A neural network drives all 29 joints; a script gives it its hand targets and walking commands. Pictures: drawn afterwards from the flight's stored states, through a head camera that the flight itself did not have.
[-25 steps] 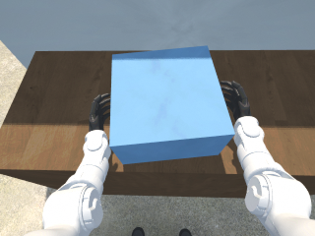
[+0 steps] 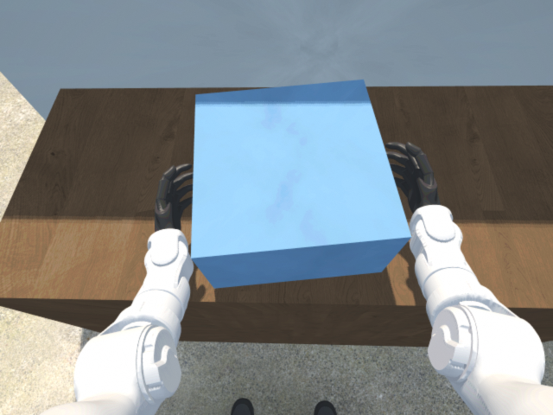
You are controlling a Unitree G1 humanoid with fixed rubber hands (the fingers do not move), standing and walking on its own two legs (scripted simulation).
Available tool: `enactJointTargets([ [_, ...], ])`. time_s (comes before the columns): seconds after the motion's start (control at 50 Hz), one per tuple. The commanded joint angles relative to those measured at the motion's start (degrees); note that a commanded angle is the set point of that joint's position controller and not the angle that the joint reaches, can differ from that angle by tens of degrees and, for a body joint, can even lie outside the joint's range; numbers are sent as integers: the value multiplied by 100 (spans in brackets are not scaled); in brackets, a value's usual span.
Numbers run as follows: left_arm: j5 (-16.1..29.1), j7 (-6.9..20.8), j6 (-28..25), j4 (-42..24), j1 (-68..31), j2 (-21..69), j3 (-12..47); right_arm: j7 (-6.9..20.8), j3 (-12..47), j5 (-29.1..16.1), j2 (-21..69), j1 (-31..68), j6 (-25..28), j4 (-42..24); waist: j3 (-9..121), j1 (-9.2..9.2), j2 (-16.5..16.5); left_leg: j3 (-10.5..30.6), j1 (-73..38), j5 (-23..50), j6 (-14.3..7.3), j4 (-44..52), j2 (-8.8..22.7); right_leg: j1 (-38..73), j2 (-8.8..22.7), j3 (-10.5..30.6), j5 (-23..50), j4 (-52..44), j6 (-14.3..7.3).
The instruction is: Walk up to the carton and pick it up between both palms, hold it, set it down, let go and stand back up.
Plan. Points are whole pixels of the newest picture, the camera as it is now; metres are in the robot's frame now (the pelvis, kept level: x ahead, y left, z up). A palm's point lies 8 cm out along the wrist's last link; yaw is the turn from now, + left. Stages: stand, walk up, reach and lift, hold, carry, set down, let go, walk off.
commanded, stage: set down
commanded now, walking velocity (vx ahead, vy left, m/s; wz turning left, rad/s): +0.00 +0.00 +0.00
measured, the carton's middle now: (289, 183) +0.48 -0.01 -0.04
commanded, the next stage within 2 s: none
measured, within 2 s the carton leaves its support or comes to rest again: neither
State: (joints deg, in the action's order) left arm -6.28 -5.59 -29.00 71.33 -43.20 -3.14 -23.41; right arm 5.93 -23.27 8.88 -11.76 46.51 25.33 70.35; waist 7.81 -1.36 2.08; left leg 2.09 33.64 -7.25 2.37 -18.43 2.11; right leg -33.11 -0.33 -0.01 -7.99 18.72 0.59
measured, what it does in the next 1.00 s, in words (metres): stands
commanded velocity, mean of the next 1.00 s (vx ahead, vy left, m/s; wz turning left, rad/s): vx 0.00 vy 0.00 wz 0.00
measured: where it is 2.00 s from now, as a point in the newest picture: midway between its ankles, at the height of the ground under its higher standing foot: outside the picture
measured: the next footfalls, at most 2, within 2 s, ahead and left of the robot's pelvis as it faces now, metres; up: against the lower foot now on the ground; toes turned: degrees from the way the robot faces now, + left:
none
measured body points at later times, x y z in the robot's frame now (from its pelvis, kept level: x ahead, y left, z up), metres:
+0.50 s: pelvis +0.00 +0.00 +0.00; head +0.13 -0.01 +0.43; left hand +0.42 +0.18 -0.02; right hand +0.45 -0.21 +0.00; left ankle -0.01 +0.15 -0.74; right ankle -0.02 -0.12 -0.74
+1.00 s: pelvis -0.04 -0.01 -0.03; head +0.10 -0.03 +0.40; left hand +0.39 +0.21 -0.04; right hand +0.43 -0.26 -0.01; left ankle -0.01 +0.15 -0.74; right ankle -0.02 -0.12 -0.74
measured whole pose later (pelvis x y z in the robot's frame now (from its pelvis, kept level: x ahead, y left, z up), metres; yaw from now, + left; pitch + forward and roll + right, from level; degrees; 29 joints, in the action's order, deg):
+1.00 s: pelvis -0.04 -0.01 -0.03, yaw -1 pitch +30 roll +0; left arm 18.0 -6.3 -26.4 83.5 -52.1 -10.8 -4.5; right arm 5.9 12.2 -23.4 -26.9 55.5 21.8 80.2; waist 13.2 -3.6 1.4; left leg 2.0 52.5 -10.3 3.5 -33.2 2.8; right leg -52.6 -1.2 0.0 -11.3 34.4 0.0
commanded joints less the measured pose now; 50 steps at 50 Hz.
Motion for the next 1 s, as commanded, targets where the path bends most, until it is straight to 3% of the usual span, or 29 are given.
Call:
enactJointTargets([
  [0.0, -761, 832, -28, -139, -2634, 2130, 652, 756, 848, 1224, 2798, 2511, 68, 176, 2888, -494, -697, -956, -626, 951, -126, -206, -24, 1786, -5, -479, 1380, 362, 47],
  [0.1, -856, 781, 27, -85, -2567, 2126, 528, 784, 935, 1252, 2868, 2483, 3, 214, 2729, -616, -648, -939, -728, 991, -157, -195, -44, 1687, -17, -520, 1242, 345, 49],
  [0.16, -877, 825, 12, 122, -2325, 1999, 474, 693, 873, 1276, 2718, 2332, 3, 449, 2622, -463, -856, -934, -576, 1076, -181, -187, -51, 1949, 7, -461, 1770, 386, 115],
  [0.18, -822, 844, 34, 150, -2315, 1896, 337, 712, 931, 1195, 2681, 2393, 7, 220, 2529, -662, -844, -986, -326, 889, -203, -207, -78, 2078, 63, -400, 1589, 415, 103],
  [0.22, -809, 860, 7, 139, -2439, 1897, 342, 645, 902, 1253, 2719, 2480, 60, 48, 2660, -568, -995, -962, -286, 779, -231, -192, -96, 2180, 65, -410, 1672, 429, 109],
  [0.24, -751, 787, -26, 199, -2397, 1547, 381, 630, 922, 1208, 2242, 2369, 32, 193, 2822, -515, -938, -925, -370, 853, -203, -228, -80, 2176, 37, -402, 1727, 495, 121],
  [0.34, -218, 253, 83, -67, -2363, -229, 295, 180, 937, 73, 286, 2307, -60, 375, 2938, -613, -643, -797, -505, 1100, -118, -413, -58, 1822, -94, -378, 1506, 568, 63],
  [0.36, 16, 130, 138, -195, -2488, -437, 355, 141, 1194, -296, 24, 2468, -121, 245, 3138, -754, -647, -805, -544, 1223, -92, -514, -78, 1823, -143, -348, 1429, 627, 61],
  [0.38, 285, 5, 203, -233, -2612, -555, 603, 89, 1503, -664, -257, 2613, -163, 259, 3371, -747, -502, -773, -728, 1305, -65, -612, -61, 1538, -208, -350, 1421, 639, 49],
  [0.42, 673, -62, 268, 86, -2636, -979, 829, -42, 1928, -1216, -698, 2634, -225, 487, 3680, -714, -655, -804, -426, 1403, -34, -815, -106, 1684, -210, -310, 1783, 818, 79],
  [0.44, 884, -98, 197, 86, -2607, -896, 1062, -76, 2284, -1557, -748, 2856, -118, 299, 4062, -872, -636, -790, -404, 1843, 45, -975, -112, 1733, -218, -290, 2214, 963, 88],
  [0.46, 1107, -92, 194, 149, -2667, -972, 1326, -122, 2362, -1760, -737, 2794, -142, 548, 4155, -670, -706, -786, -423, 1765, 36, -994, -121, 1541, -242, -303, 2245, 964, 119],
  [0.48, 1267, -94, 138, 258, -2668, -915, 1449, -145, 2546, -1863, -728, 2845, -97, 541, 4698, -686, -808, -788, -575, 2042, 89, -1198, -98, 1455, -275, -353, 2284, 1060, 98],
  [0.52, 1420, -159, 49, 493, -2791, -1476, 1519, -211, 2786, -2351, -1208, 2791, -55, 667, 5134, -819, -614, -836, -604, 2190, 178, -1387, -125, 1207, -315, -352, 2303, 1192, 63],
  [0.54, 1531, -165, 6, 650, -2684, -1580, 1553, -210, 3008, -2575, -1340, 2782, -2, 633, 5217, -944, -696, -874, -584, 2358, 194, -1503, -144, 1149, -351, -323, 2372, 1281, 60],
  [0.56, 1537, -213, -56, 358, -2855, -1598, 1675, -204, 2951, -2671, -1496, 2839, 36, 753, 5504, -791, -429, -849, -803, 2531, 271, -1537, -111, 1001, -381, -392, 2385, 1318, 51],
  [0.58, 1680, -176, -107, 377, -2968, -1420, 1809, -163, 3009, -2728, -1371, 3000, 76, 692, 5496, -872, -489, -825, -950, 2801, 297, -1680, -66, 586, -445, -442, 2301, 1381, 37],
  [0.6, 1648, -211, -87, 319, -2933, -1475, 1844, -135, 2924, -2798, -1710, 2907, 125, 894, 5505, -778, -273, -787, -1245, 3011, 383, -1716, -39, 319, -501, -531, 2168, 1359, 15],
  [0.62, 1711, -244, -102, 224, -2986, -1889, 1735, -149, 3046, -2977, -2186, 3055, 177, 523, 5925, -992, -297, -826, -1378, 3232, 394, -1761, -56, 232, -514, -516, 2369, 1439, 37],
  [0.64, 1856, -209, -43, 712, -3046, -1790, 1861, -144, 3087, -3017, -2150, 3161, 169, 750, 5508, -870, -472, -858, -1186, 3006, 365, -1826, -76, 99, -509, -526, 2124, 1423, 64],
  [0.66, 1852, -213, -67, 539, -2971, -1906, 1814, -163, 3154, -3054, -2191, 3122, 191, 620, 5747, -973, -418, -839, -1067, 3002, 379, -1865, -96, 250, -498, -476, 2208, 1531, 46],
  [0.72, 2049, -158, -81, 371, -3001, -2036, 1918, -121, 3480, -3332, -2350, 3243, 207, 414, 5905, -962, -513, -876, -886, 3068, 360, -1972, -133, 380, -507, -465, 2469, 1598, 105],
  [0.76, 2167, -143, -49, 514, -3111, -2005, 2085, -54, 3415, -3467, -2430, 3345, 99, 701, 5745, -843, -521, -828, -682, 2575, 328, -1948, -134, 87, -479, -484, 2020, 1642, 88],
  [0.78, 2230, -112, 12, 536, -3074, -1991, 2186, -76, 3369, -3447, -2535, 3327, 99, 472, 5867, -716, -675, -804, -650, 2564, 310, -1969, -128, 233, -512, -506, 2081, 1648, 86],
  [0.86, 2418, 1, 40, 252, -2894, -2168, 2309, 12, 3635, -3681, -2572, 2987, 5, 523, 5829, -674, -544, -804, -455, 2394, 281, -1997, -183, 308, -457, -454, 2043, 1767, 106],
  [0.9, 2575, 21, 93, 494, -3109, -2385, 2326, 52, 3608, -3694, -2584, 3304, -185, 470, 5553, -677, -738, -886, 58, 1452, 174, -1870, -203, 210, -419, -413, 1256, 1731, 107],
  [0.92, 2600, 30, 134, 681, -3095, -2288, 2394, 100, 3871, -3764, -2471, 3238, -258, 691, 5161, -779, -678, -853, 213, 1204, 124, -1838, -198, 227, -343, -358, 1087, 1752, 132],
  [0.94, 2797, 38, 118, 443, -3050, -2338, 2526, 161, 3923, -4032, -2445, 3258, -316, 372, 5310, -863, -741, -851, 227, 1081, 86, -1765, -182, 243, -318, -307, 985, 1735, 105],
  [0.98, 2710, 89, 58, 103, -2835, -2411, 2439, 148, 3978, -3964, -2426, 2899, -267, 142, 5422, -713, -847, -859, 297, 1253, 15, -1806, -251, 729, -276, -224, 1577, 1856, 199],
])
